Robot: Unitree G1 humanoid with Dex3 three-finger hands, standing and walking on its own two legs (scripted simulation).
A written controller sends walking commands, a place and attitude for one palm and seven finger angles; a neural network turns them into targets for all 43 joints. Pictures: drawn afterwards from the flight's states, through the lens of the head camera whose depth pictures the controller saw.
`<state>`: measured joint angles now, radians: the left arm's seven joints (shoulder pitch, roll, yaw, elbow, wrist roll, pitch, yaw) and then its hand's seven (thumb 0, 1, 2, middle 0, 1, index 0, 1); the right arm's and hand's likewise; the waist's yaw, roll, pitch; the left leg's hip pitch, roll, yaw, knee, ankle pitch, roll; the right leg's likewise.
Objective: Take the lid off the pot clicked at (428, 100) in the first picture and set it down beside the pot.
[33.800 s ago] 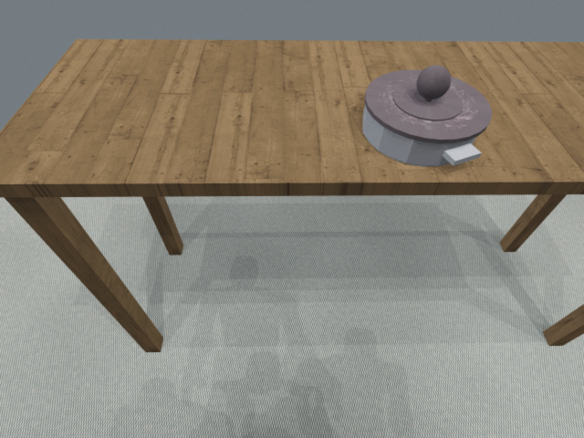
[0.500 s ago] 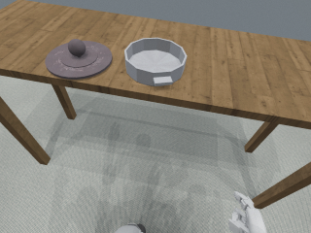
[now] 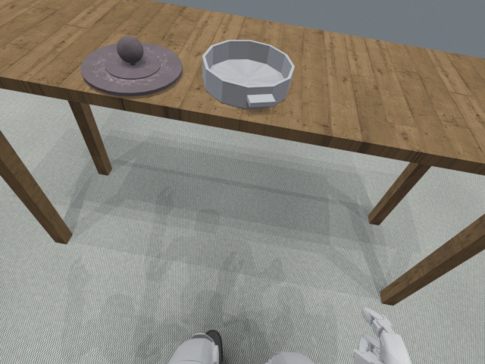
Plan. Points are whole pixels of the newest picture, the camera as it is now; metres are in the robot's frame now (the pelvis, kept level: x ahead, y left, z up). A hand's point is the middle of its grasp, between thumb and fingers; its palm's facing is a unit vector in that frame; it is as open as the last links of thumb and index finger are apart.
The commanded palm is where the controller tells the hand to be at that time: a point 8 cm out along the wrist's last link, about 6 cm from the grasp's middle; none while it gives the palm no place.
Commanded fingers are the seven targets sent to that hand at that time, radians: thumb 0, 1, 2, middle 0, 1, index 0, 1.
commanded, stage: step back with the hand held close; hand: left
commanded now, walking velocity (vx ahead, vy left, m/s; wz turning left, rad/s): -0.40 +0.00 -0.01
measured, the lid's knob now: (130, 49) +0.67 +0.27 +0.15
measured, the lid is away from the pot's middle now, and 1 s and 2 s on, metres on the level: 0.25 0.25 0.25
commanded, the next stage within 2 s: stop stepping back and stand still in 0.06 s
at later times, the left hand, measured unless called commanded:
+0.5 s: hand out of the picture +0.10 +0.28 +0.32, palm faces +0.47 -0.79 -0.40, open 7.4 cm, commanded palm +0.04 +0.34 +0.32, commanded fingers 0.00 0.90 0.90 -0.20 -0.30 -0.20 -0.30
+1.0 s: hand out of the picture +0.13 +0.30 +0.27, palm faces +0.43 -0.80 -0.41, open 7.4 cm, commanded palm none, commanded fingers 0.00 0.90 0.90 -0.20 -0.30 -0.20 -0.30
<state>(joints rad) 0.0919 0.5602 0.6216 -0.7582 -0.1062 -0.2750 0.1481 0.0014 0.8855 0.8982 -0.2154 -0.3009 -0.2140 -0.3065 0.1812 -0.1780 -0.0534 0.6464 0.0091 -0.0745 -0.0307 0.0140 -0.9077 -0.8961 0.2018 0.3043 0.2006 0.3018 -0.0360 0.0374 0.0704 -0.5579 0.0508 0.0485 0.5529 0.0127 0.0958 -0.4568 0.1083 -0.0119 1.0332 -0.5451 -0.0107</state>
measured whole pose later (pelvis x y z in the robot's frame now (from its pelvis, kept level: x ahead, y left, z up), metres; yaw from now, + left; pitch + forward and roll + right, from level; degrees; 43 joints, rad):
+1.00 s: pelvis -0.08 +0.08 +0.01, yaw +1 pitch +1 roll -2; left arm 0.34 0.46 0.44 -0.63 -0.04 -0.24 0.11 0.00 0.89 0.90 -0.21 -0.30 -0.20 -0.30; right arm 0.23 -0.21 -0.01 0.71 0.02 -0.11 -0.01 0.01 -0.91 -0.90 0.20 0.30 0.20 0.30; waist -0.02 0.04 -0.05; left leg -0.39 0.03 0.01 0.65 -0.26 0.01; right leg -0.27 0.02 -0.06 0.57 -0.32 -0.01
